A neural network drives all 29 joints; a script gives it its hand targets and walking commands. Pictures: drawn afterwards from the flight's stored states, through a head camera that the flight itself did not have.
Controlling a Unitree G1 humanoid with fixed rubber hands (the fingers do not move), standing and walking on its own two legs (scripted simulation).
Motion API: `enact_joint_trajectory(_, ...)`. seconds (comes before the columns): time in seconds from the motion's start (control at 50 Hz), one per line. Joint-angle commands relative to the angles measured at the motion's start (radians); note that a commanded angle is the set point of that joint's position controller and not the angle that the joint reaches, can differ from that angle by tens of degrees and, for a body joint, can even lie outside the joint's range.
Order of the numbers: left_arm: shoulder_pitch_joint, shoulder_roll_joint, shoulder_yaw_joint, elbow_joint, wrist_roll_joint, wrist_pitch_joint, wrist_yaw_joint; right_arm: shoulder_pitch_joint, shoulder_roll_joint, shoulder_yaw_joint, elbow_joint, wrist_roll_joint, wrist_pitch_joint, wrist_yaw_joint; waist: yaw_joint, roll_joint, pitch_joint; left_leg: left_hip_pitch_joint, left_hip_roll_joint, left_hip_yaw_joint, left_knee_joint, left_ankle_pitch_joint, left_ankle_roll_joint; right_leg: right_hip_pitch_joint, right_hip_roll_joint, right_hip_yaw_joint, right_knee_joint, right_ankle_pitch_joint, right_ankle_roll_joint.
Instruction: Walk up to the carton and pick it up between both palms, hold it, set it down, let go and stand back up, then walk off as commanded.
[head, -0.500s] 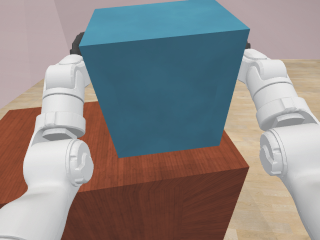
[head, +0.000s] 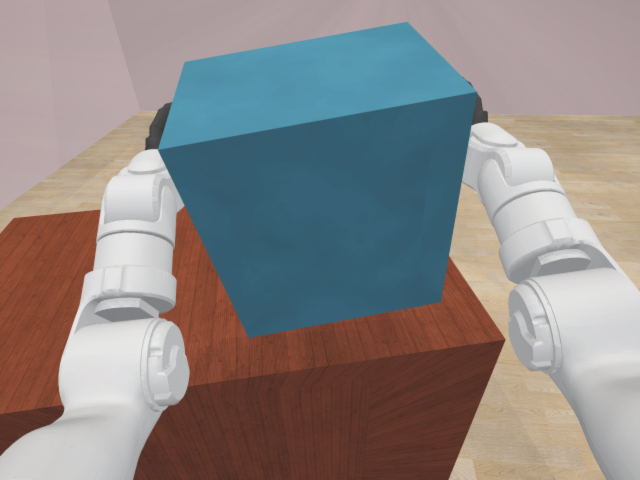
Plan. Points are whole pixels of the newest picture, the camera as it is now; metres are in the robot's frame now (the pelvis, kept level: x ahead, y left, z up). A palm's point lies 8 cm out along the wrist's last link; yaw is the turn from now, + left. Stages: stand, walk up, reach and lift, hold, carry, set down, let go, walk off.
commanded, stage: set down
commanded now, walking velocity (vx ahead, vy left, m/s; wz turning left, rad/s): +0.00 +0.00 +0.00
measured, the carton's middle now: (322, 191) +0.40 -0.01 +0.23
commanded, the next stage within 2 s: none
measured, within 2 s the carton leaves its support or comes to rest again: neither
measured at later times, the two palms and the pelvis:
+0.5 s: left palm (176, 185) +0.42 +0.18 +0.24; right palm (457, 165) +0.42 -0.18 +0.25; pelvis +0.00 +0.00 +0.00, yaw +0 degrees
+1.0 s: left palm (183, 195) +0.43 +0.18 +0.22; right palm (449, 186) +0.42 -0.18 +0.22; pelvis +0.01 +0.00 +0.00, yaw +0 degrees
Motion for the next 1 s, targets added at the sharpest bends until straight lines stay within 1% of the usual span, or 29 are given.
enact_joint_trajectory(0.0,-0.862,-0.557,-0.227,-0.184,-0.085,-0.115,-0.198,-0.709,0.594,0.058,-0.271,0.027,-0.093,0.131,-0.023,-0.004,-0.365,0.186,-0.047,-0.137,-0.103,0.202,-0.078,0.201,0.055,-0.082,-0.016,0.084,-0.021)
enact_joint_trajectory(0.02,-0.855,-0.526,-0.192,-0.175,-0.070,-0.128,-0.199,-0.696,0.605,0.061,-0.251,0.018,-0.091,0.136,-0.001,-0.042,-0.369,0.193,-0.056,-0.127,-0.101,0.204,-0.068,0.215,0.054,-0.079,-0.014,0.075,-0.013)
enact_joint_trajectory(0.04,-0.860,-0.529,-0.186,-0.163,-0.043,-0.126,-0.200,-0.656,0.596,0.032,-0.169,-0.005,-0.087,0.140,-0.021,-0.012,-0.318,0.181,-0.051,-0.130,-0.109,0.195,-0.080,0.205,0.052,-0.086,-0.014,0.071,-0.020)
enact_joint_trajectory(0.06,-0.847,-0.525,-0.188,-0.148,-0.045,-0.128,-0.203,-0.660,0.600,0.041,-0.193,-0.007,-0.096,0.141,-0.008,0.001,-0.337,0.184,-0.055,-0.124,-0.108,0.195,-0.080,0.195,0.050,-0.084,-0.020,0.065,-0.013)
enact_joint_trajectory(0.08,-0.830,-0.507,-0.157,-0.105,-0.034,-0.129,-0.210,-0.643,0.591,0.027,-0.157,-0.028,-0.092,0.139,-0.012,-0.032,-0.339,0.190,-0.052,-0.126,-0.113,0.177,-0.070,0.202,0.046,-0.082,-0.018,0.049,-0.012)
enact_joint_trajectory(0.1,-0.842,-0.526,-0.196,-0.127,-0.055,-0.138,-0.211,-0.678,0.591,0.023,-0.200,-0.025,-0.103,0.138,-0.028,-0.023,-0.345,0.197,-0.052,-0.126,-0.110,0.174,-0.076,0.192,0.052,-0.093,-0.017,0.058,-0.010)
enact_joint_trajectory(0.18,-0.846,-0.520,-0.172,-0.136,-0.044,-0.163,-0.204,-0.657,0.640,0.056,-0.188,-0.029,-0.121,0.146,0.009,-0.035,-0.375,0.198,-0.052,-0.123,-0.100,0.226,-0.068,0.228,0.050,-0.089,-0.004,0.096,-0.004)
enact_joint_trajectory(0.26,-0.879,-0.534,-0.233,-0.139,-0.070,-0.189,-0.201,-0.659,0.635,0.033,-0.224,-0.053,-0.143,0.142,-0.031,-0.007,-0.392,0.213,-0.062,-0.117,-0.083,0.229,-0.080,0.213,0.047,-0.096,-0.004,0.111,-0.007)
enact_joint_trajectory(0.32,-0.870,-0.550,-0.238,-0.141,-0.087,-0.213,-0.199,-0.671,0.662,0.064,-0.260,-0.059,-0.157,0.143,-0.007,-0.042,-0.444,0.227,-0.060,-0.113,-0.078,0.268,-0.075,0.228,0.052,-0.093,0.002,0.154,0.003)
enact_joint_trajectory(0.34,-0.844,-0.535,-0.233,-0.117,-0.074,-0.216,-0.196,-0.633,0.641,0.053,-0.232,-0.065,-0.159,0.140,-0.022,-0.019,-0.414,0.209,-0.060,-0.113,-0.077,0.268,-0.079,0.236,0.050,-0.096,0.003,0.161,-0.002)
enact_joint_trajectory(0.36,-0.820,-0.527,-0.208,-0.084,-0.067,-0.208,-0.201,-0.639,0.643,0.058,-0.225,-0.065,-0.153,0.141,-0.008,-0.027,-0.372,0.191,-0.064,-0.112,-0.082,0.268,-0.075,0.232,0.048,-0.091,-0.002,0.155,0.002)
enact_joint_trajectory(0.38,-0.844,-0.545,-0.226,-0.104,-0.077,-0.219,-0.201,-0.644,0.644,0.032,-0.232,-0.079,-0.162,0.140,-0.033,-0.027,-0.406,0.209,-0.061,-0.110,-0.084,0.266,-0.078,0.230,0.049,-0.099,0.003,0.157,0.005)
enact_joint_trajectory(0.42,-0.821,-0.538,-0.218,-0.053,-0.065,-0.221,-0.203,-0.635,0.642,0.033,-0.219,-0.094,-0.163,0.138,-0.022,-0.033,-0.389,0.205,-0.060,-0.115,-0.082,0.241,-0.077,0.229,0.045,-0.097,-0.008,0.126,0.000)
enact_joint_trajectory(0.46,-0.859,-0.551,-0.232,-0.133,-0.087,-0.250,-0.196,-0.646,0.689,0.075,-0.270,-0.068,-0.181,0.142,0.002,-0.037,-0.468,0.229,-0.060,-0.107,-0.074,0.283,-0.074,0.241,0.048,-0.101,0.007,0.177,0.007)
enact_joint_trajectory(0.48,-0.922,-0.551,-0.262,-0.147,-0.091,-0.263,-0.190,-0.653,0.690,0.062,-0.270,-0.081,-0.189,0.143,-0.015,-0.014,-0.477,0.224,-0.063,-0.108,-0.063,0.290,-0.085,0.237,0.047,-0.103,0.022,0.190,0.005)
enact_joint_trajectory(0.54,-0.857,-0.532,-0.209,-0.027,-0.079,-0.268,-0.202,-0.632,0.690,0.035,-0.220,-0.113,-0.187,0.137,-0.022,-0.067,-0.389,0.186,-0.062,-0.107,-0.088,0.209,-0.063,0.236,0.040,-0.097,-0.004,0.128,0.011)
enact_joint_trajectory(0.6,-0.877,-0.552,-0.240,-0.023,-0.098,-0.293,-0.202,-0.641,0.698,0.033,-0.254,-0.133,-0.204,0.138,-0.030,-0.044,-0.422,0.186,-0.064,-0.107,-0.085,0.229,-0.069,0.232,0.038,-0.102,0.008,0.150,0.011)
enact_joint_trajectory(0.64,-0.828,-0.547,-0.226,0.004,-0.093,-0.300,-0.200,-0.649,0.711,0.058,-0.279,-0.119,-0.211,0.139,0.001,-0.044,-0.436,0.183,-0.064,-0.101,-0.078,0.250,-0.068,0.240,0.042,-0.095,0.012,0.164,0.008)
enact_joint_trajectory(0.66,-0.878,-0.549,-0.236,-0.047,-0.089,-0.310,-0.197,-0.614,0.695,0.033,-0.235,-0.124,-0.215,0.137,-0.022,-0.016,-0.452,0.209,-0.060,-0.106,-0.079,0.272,-0.079,0.234,0.040,-0.103,0.012,0.184,0.006)
enact_joint_trajectory(0.72,-0.908,-0.514,-0.197,0.033,-0.081,-0.330,-0.202,-0.612,0.713,-0.001,-0.162,-0.161,-0.210,0.145,-0.003,-0.039,-0.386,0.158,-0.063,-0.098,-0.098,0.159,-0.064,0.208,0.032,-0.099,0.001,0.068,0.004)
enact_joint_trajectory(0.74,-0.900,-0.563,-0.242,0.016,-0.097,-0.333,-0.202,-0.633,0.700,-0.002,-0.217,-0.164,-0.223,0.143,-0.037,-0.025,-0.409,0.178,-0.059,-0.108,-0.100,0.183,-0.072,0.207,0.038,-0.112,0.007,0.097,0.000)
enact_joint_trajectory(0.76,-0.840,-0.514,-0.177,0.079,-0.073,-0.333,-0.209,-0.622,0.727,0.012,-0.196,-0.169,-0.217,0.141,0.010,-0.062,-0.353,0.145,-0.062,-0.092,-0.104,0.169,-0.054,0.217,0.033,-0.094,-0.003,0.095,0.009)
enact_joint_trajectory(0.8,-0.865,-0.502,-0.148,0.090,-0.060,-0.342,-0.216,-0.622,0.725,-0.014,-0.183,-0.187,-0.216,0.143,0.004,-0.061,-0.348,0.111,-0.065,-0.085,-0.120,0.130,-0.048,0.239,0.028,-0.094,0.001,0.071,0.014)
enact_joint_trajectory(0.82,-0.899,-0.526,-0.198,0.040,-0.080,-0.356,-0.211,-0.602,0.734,-0.014,-0.186,-0.192,-0.224,0.139,-0.023,-0.035,-0.392,0.125,-0.064,-0.093,-0.110,0.171,-0.059,0.246,0.027,-0.094,0.018,0.125,0.008)
enact_joint_trajectory(0.86,-0.884,-0.498,-0.180,0.062,-0.059,-0.362,-0.212,-0.567,0.717,-0.026,-0.155,-0.208,-0.226,0.144,-0.019,-0.027,-0.405,0.163,-0.057,-0.096,-0.112,0.185,-0.065,0.226,0.033,-0.109,0.013,0.115,0.005)
enact_joint_trajectory(0.88,-0.915,-0.498,-0.183,0.042,-0.080,-0.372,-0.209,-0.602,0.735,-0.003,-0.181,-0.203,-0.234,0.149,0.005,-0.031,-0.435,0.145,-0.065,-0.086,-0.110,0.184,-0.058,0.236,0.027,-0.103,0.015,0.107,0.006)
enact_joint_trajectory(0.92,-0.936,-0.527,-0.212,0.050,-0.088,-0.382,-0.206,-0.630,0.738,-0.011,-0.209,-0.212,-0.246,0.149,-0.010,-0.037,-0.463,0.175,-0.060,-0.091,-0.094,0.205,-0.068,0.239,0.031,-0.110,0.025,0.136,0.007)
enact_joint_trajectory(0.94,-0.940,-0.532,-0.233,0.079,-0.107,-0.390,-0.207,-0.632,0.729,-0.025,-0.197,-0.222,-0.250,0.145,-0.033,-0.037,-0.484,0.172,-0.058,-0.098,-0.081,0.216,-0.076,0.233,0.031,-0.111,0.033,0.155,0.003)
enact_joint_trajectory(0.98,-0.868,-0.514,-0.196,0.143,-0.081,-0.396,-0.218,-0.580,0.739,-0.038,-0.160,-0.235,-0.246,0.135,-0.032,-0.045,-0.396,0.139,-0.067,-0.088,-0.091,0.210,-0.066,0.238,0.028,-0.105,0.020,0.166,0.013)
